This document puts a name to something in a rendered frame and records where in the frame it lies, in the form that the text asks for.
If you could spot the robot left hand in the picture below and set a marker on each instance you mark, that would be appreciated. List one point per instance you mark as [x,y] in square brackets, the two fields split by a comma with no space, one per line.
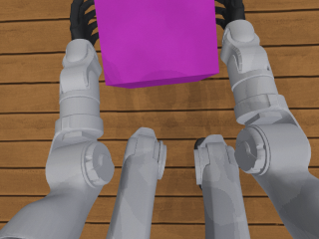
[79,27]

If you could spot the robot right forearm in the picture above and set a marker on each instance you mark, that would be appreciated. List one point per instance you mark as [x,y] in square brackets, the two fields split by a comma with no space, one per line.
[251,79]

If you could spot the robot right hand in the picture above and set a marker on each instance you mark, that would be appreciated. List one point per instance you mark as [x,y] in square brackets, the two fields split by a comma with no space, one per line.
[234,10]

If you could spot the robot right thigh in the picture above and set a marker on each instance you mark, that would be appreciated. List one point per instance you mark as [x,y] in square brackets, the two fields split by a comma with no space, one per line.
[224,211]

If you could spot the left robot upper arm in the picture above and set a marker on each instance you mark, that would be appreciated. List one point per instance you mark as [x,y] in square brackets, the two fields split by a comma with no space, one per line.
[76,174]

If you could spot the robot left forearm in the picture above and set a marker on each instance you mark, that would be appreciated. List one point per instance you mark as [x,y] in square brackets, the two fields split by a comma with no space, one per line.
[79,96]

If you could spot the right robot upper arm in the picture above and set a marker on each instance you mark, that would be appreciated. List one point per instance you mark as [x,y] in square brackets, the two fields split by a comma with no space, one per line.
[277,155]

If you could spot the robot left thigh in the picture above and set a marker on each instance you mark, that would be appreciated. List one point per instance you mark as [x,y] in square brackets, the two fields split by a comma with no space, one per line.
[133,210]

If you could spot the carton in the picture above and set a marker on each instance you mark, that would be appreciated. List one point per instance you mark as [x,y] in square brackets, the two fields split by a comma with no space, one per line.
[148,43]

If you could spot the robot thigh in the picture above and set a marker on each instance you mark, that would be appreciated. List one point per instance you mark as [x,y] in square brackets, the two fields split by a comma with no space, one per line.
[133,210]
[224,211]

